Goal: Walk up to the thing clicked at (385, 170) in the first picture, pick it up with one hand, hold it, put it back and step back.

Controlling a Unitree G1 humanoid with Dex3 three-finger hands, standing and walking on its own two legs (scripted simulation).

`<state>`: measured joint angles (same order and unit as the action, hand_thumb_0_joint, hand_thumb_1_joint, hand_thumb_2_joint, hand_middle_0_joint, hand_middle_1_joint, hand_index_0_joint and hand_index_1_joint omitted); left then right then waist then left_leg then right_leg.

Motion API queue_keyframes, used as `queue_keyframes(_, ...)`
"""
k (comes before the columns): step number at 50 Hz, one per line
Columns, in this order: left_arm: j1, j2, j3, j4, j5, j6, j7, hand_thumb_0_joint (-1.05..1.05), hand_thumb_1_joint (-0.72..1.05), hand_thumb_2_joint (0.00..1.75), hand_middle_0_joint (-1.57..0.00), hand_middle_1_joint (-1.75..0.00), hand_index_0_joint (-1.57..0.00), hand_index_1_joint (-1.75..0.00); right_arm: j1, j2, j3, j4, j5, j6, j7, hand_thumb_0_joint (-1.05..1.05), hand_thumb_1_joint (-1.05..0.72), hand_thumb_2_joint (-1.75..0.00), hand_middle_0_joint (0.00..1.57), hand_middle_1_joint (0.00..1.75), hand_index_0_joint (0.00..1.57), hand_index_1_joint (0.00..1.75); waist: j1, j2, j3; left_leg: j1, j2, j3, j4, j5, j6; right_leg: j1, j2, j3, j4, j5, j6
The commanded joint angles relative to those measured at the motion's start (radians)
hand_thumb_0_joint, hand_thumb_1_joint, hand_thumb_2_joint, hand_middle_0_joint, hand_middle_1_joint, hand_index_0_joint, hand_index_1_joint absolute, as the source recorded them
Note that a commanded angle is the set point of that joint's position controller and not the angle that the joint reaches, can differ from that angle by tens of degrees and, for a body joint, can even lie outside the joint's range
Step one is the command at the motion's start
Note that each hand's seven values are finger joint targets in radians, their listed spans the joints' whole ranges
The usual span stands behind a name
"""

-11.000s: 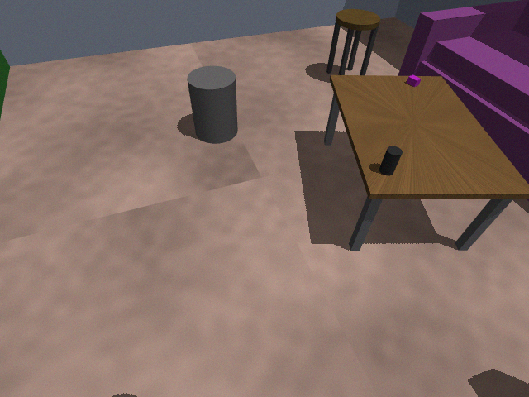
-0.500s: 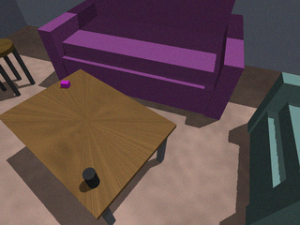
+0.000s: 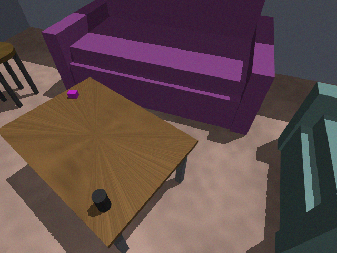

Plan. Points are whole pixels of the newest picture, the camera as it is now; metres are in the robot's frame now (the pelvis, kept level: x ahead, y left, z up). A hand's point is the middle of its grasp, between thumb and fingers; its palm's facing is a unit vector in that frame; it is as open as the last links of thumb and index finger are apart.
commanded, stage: stand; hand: left
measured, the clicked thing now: (101, 200) +0.37 +0.24 -0.32
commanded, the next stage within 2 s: go down in 0.64 s
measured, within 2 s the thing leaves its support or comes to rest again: neither
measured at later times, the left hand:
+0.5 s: hand out of the picture +0.08 +0.25 -0.15, palm faces -0.02 -0.94 -0.35, open 7.4 cm
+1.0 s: hand out of the picture +0.15 +0.25 -0.15, palm faces +0.05 -0.94 -0.33, open 11.4 cm
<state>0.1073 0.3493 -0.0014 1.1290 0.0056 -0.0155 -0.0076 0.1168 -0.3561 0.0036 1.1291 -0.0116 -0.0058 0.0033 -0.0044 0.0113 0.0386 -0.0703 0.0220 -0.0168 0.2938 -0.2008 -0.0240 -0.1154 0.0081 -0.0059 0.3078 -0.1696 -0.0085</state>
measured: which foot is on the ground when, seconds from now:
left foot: down 0.00-1.00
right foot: down 0.00-1.00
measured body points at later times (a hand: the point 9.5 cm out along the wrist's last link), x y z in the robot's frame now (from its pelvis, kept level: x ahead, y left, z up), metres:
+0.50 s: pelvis +0.00 +0.00 +0.00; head +0.01 +0.00 +0.45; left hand +0.08 +0.30 -0.13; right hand +0.07 -0.30 -0.14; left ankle -0.03 +0.13 -0.75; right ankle +0.00 -0.11 -0.75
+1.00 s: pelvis -0.02 +0.01 -0.02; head +0.02 +0.00 +0.43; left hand +0.15 +0.30 -0.13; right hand +0.15 -0.28 -0.12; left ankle -0.03 +0.13 -0.75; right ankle +0.00 -0.11 -0.75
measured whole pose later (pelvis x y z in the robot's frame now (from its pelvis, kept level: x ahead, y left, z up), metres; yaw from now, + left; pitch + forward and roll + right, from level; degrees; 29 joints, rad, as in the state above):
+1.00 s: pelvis -0.02 +0.01 -0.02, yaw +0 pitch +5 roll +0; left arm -0.01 0.31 0.09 0.89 0.00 0.10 -0.01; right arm 0.05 -0.31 -0.11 0.83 0.04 -0.11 -0.03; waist -0.02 0.03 0.00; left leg -0.38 0.01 -0.02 0.59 -0.30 -0.01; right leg -0.41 0.00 -0.01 0.57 -0.25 0.00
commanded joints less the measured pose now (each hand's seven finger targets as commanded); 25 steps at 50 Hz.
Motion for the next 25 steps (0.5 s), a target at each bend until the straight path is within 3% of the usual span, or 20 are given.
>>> queue_keyframes(1,-0.034,0.224,0.042,-0.056,0.001,-0.018,0.018,0.00,0.90,0.90,-0.20,-0.30,-0.20,-0.30,-0.037,-0.208,-0.042,-0.056,0.004,-0.025,-0.015,0.00,-0.90,-0.90,0.20,0.30,0.20,0.30,0.005,-0.008,-0.078,0.000,0.115,-0.068,-0.039,0.193,0.035,0.040,-0.136,0.100,-0.023,0.205,-0.020)
queue_keyframes(4,-0.034,0.220,0.040,-0.056,0.000,-0.017,0.018,0.00,0.90,0.90,-0.20,-0.30,-0.20,-0.30,-0.032,-0.210,-0.042,-0.056,0.002,-0.027,-0.016,0.00,-0.90,-0.90,0.20,0.30,0.20,0.30,0.004,-0.004,-0.067,-0.007,0.115,-0.068,-0.045,0.175,0.037,0.030,-0.135,0.100,-0.030,0.179,-0.017)
queue_keyframes(6,-0.036,0.218,0.040,-0.057,0.002,-0.017,0.018,0.00,0.90,0.90,-0.20,-0.30,-0.20,-0.30,-0.036,-0.210,-0.043,-0.057,0.003,-0.027,-0.015,0.00,-0.90,-0.90,0.20,0.30,0.20,0.30,0.005,-0.019,-0.074,0.012,0.120,-0.070,-0.036,0.211,0.037,0.029,-0.137,0.100,-0.021,0.214,-0.020)
queue_keyframes(12,-0.034,0.218,0.040,-0.054,-0.001,-0.017,0.019,0.00,0.90,0.90,-0.20,-0.30,-0.20,-0.30,-0.030,-0.207,-0.043,-0.057,0.004,-0.023,-0.014,0.00,-0.90,-0.90,0.20,0.30,0.20,0.30,0.005,-0.015,-0.054,-0.017,0.111,-0.067,-0.046,0.156,0.036,0.033,-0.135,0.101,-0.032,0.168,-0.018)
queue_keyframes(18,-0.030,0.217,0.040,-0.062,0.002,-0.021,0.020,0.00,0.90,0.90,-0.20,-0.30,-0.20,-0.30,-0.026,-0.211,-0.045,-0.062,0.003,-0.023,-0.013,0.00,-0.90,-0.90,0.20,0.30,0.20,0.30,-0.001,-0.006,-0.081,0.006,0.113,-0.060,-0.028,0.191,0.041,0.046,-0.142,0.104,-0.029,0.230,-0.019)
queue_keyframes(25,-0.029,0.220,0.042,-0.059,0.002,-0.018,0.019,0.00,0.90,0.90,-0.20,-0.30,-0.20,-0.30,-0.029,-0.208,-0.042,-0.064,0.002,-0.022,-0.014,0.00,-0.90,-0.90,0.20,0.30,0.20,0.30,0.004,-0.003,-0.068,-0.005,0.114,-0.066,-0.037,0.165,0.041,0.039,-0.138,0.104,-0.033,0.186,-0.017)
